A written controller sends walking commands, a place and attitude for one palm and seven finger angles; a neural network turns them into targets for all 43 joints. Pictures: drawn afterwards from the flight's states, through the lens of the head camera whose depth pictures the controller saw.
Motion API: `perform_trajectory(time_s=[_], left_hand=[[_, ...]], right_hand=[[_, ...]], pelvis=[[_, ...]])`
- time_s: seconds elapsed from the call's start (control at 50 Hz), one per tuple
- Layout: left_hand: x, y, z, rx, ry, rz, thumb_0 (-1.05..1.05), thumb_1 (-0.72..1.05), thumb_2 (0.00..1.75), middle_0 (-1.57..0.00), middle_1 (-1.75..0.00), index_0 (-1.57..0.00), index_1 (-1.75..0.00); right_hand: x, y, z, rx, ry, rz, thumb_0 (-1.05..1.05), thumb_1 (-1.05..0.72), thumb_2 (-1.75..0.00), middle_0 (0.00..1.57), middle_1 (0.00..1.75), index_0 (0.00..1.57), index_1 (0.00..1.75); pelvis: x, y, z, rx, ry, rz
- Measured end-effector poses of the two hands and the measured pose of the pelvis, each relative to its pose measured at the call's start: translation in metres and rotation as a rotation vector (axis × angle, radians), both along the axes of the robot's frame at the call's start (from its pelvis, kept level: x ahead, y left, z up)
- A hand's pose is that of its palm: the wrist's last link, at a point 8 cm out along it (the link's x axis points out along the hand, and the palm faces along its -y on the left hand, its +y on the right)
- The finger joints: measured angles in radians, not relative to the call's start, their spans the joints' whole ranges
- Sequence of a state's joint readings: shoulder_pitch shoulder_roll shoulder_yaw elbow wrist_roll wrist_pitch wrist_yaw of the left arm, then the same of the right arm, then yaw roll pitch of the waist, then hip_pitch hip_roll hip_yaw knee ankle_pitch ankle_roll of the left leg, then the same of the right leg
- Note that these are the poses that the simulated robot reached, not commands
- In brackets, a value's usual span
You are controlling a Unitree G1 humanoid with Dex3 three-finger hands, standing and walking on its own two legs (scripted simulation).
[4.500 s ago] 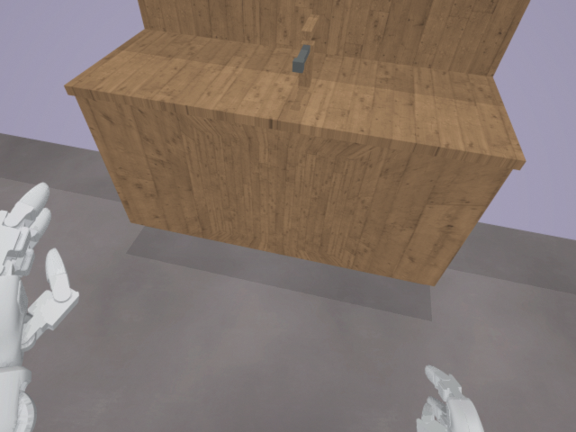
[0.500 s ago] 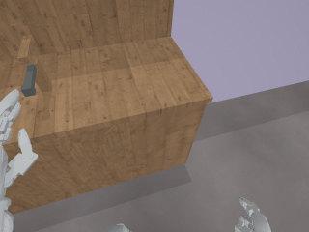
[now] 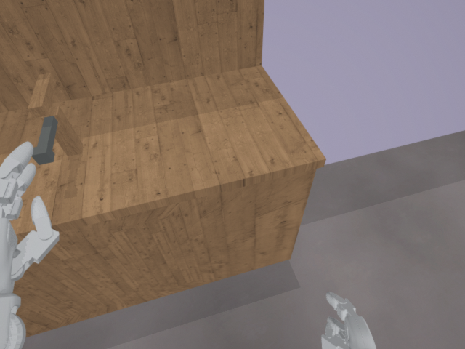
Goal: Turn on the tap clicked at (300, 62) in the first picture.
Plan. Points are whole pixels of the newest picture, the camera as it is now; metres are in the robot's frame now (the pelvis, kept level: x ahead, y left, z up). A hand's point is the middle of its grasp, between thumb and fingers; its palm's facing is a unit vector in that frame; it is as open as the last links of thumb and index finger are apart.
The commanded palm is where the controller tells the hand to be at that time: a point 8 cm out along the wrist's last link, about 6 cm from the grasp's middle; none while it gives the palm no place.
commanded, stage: come to a stop and stand still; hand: left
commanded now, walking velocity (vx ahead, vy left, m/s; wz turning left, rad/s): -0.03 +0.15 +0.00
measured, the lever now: (43, 154) +0.44 +0.43 +0.07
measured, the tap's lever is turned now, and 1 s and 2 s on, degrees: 0 0 0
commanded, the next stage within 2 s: look again from close up in 0.78 s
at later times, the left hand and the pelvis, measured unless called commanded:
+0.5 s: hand out of the picture +0.15 +0.27 +0.17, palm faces +0.48 -0.81 -0.35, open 7.4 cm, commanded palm +0.10 +0.30 +0.18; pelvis -0.05 +0.02 +0.00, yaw +1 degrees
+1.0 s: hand out of the picture +0.18 +0.33 +0.22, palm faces +0.56 -0.72 -0.41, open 7.4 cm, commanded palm +0.09 +0.31 +0.18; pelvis -0.07 +0.03 +0.00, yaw +1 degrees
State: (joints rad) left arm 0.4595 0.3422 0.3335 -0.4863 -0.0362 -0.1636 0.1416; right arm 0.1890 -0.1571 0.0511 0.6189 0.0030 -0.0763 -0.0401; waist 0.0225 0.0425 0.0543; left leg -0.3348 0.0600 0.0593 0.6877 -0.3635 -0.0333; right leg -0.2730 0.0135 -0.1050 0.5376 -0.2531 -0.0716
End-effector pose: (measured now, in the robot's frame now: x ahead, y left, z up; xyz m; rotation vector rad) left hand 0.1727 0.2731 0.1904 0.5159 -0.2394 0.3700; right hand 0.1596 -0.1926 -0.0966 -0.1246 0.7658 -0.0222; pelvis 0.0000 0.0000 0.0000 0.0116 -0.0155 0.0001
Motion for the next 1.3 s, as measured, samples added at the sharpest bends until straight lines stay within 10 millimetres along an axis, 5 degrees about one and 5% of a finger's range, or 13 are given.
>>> perform_trajectory(time_s=[0.16,0.26,0.44,0.6,0.88,0.94,1.0,1.18,1.3], left_hand=[[-0.005,-0.007,-0.002,-0.002,0.019,-0.013,0.01,0.89,0.9,-0.21,-0.3,-0.22,-0.3],[-0.026,0.003,-0.001,0.006,-0.009,-0.022,0.01,0.89,0.9,-0.21,-0.3,-0.22,-0.3],[-0.061,0.035,-0.009,-0.033,-0.073,0.035,0.01,0.89,0.9,-0.21,-0.3,-0.22,-0.3],[-0.069,0.029,-0.013,-0.07,-0.084,0.033,0.01,0.89,0.9,-0.21,-0.3,-0.21,-0.3],[-0.065,0.045,-0.015,-0.039,-0.019,0.015,0.01,0.89,0.9,-0.21,-0.3,-0.21,-0.3],[-0.05,0.071,0.018,0.17,-0.138,0.028,0.01,0.88,0.9,-0.22,-0.31,-0.22,-0.3],[-0.037,0.092,0.038,0.125,-0.244,0.072,0.01,0.89,0.9,-0.21,-0.3,-0.22,-0.3],[-0.021,0.045,-0.033,-0.049,0.057,-0.111,0.01,0.9,0.9,-0.21,-0.3,-0.21,-0.3],[-0.007,0.065,-0.022,-0.055,-0.026,-0.038,0.01,0.89,0.9,-0.22,-0.31,-0.22,-0.3]], right_hand=[[-0.014,-0.051,0.015,-0.122,0.013,-0.083,0.01,-0.91,-0.9,0.2,0.3,0.2,0.3],[-0.024,-0.061,0.027,-0.19,-0.006,-0.097,0.01,-0.91,-0.9,0.2,0.3,0.2,0.3],[-0.046,-0.022,0.031,-0.165,-0.046,-0.057,0.01,-0.91,-0.9,0.2,0.3,0.2,0.3],[-0.062,0.014,0.014,-0.069,-0.038,0.009,0.01,-0.91,-0.9,0.2,0.3,0.2,0.3],[-0.089,-0.002,0.015,-0.132,0.031,-0.063,0.01,-0.91,-0.9,0.2,0.3,0.2,0.3],[-0.087,-0.004,0.01,-0.16,0.027,0.021,0.01,-0.91,-0.9,0.2,0.3,0.2,0.3],[-0.083,-0.004,0.009,-0.124,0.013,0.02,0.01,-0.91,-0.9,0.2,0.3,0.2,0.3],[-0.067,0.011,0.027,-0.077,-0.076,-0.071,0.01,-0.91,-0.9,0.2,0.3,0.2,0.3],[-0.039,0.022,0.031,-0.108,-0.068,0.006,0.01,-0.91,-0.9,0.2,0.3,0.2,0.3]], pelvis=[[-0.011,-0.005,0.006,0.032,0.012,0.016],[-0.024,0.002,0.003,0.014,0.011,0.027],[-0.047,0.017,0.0,-0.001,-0.022,0.015],[-0.06,0.019,-0.002,-0.008,-0.03,0.014],[-0.062,0.031,0.003,-0.008,-0.02,0.019],[-0.068,0.026,-0.004,-0.012,-0.023,0.04],[-0.068,0.028,-0.005,-0.009,-0.026,0.014],[-0.039,0.045,0.003,-0.003,-0.012,-0.029],[-0.022,0.046,0.004,-0.014,-0.005,-0.008]])
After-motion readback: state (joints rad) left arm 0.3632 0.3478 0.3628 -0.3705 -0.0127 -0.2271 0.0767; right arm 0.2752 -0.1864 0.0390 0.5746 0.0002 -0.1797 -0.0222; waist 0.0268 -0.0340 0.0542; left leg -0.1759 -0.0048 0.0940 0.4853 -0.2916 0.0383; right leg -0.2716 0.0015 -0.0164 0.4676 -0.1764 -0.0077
